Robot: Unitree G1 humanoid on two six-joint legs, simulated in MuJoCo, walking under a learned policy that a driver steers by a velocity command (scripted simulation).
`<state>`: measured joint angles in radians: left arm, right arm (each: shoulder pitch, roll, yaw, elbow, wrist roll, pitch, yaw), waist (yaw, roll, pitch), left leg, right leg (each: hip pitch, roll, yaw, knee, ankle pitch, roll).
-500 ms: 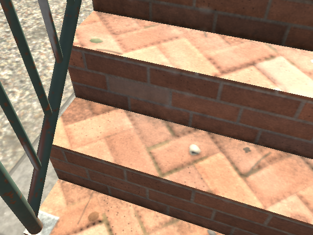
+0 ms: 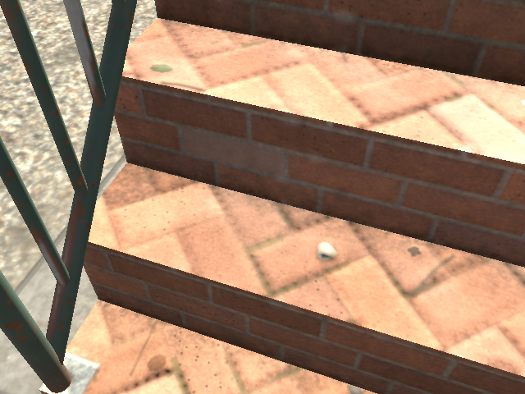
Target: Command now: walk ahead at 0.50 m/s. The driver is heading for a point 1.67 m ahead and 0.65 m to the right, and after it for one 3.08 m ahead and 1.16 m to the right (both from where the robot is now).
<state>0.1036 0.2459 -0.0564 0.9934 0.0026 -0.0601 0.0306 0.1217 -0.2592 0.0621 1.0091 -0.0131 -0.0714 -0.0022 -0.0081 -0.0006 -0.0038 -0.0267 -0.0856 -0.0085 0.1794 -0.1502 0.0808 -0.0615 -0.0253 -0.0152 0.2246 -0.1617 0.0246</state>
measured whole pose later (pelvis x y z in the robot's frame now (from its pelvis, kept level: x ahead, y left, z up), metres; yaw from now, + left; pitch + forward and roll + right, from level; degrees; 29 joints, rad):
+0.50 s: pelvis +0.00 +0.00 +0.00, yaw +0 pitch +0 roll +0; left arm 0.10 0.25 -0.05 0.99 0.00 -0.06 0.03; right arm 0.12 -0.26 0.06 1.01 -0.01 -0.07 0.00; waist -0.01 0.00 0.00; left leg -0.03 -0.08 -0.01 0.18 -0.15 0.08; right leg -0.06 -0.02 -0.01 0.22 -0.16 0.02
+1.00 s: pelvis +0.00 -0.01 +0.00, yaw +0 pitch +0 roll +0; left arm 0.10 0.25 -0.05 0.99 0.00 -0.06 0.03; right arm 0.12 -0.25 0.06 1.01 -0.01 -0.07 0.00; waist -0.01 0.00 0.00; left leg -0.03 -0.07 -0.01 0.18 -0.15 0.07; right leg -0.05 -0.02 -0.01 0.21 -0.16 0.02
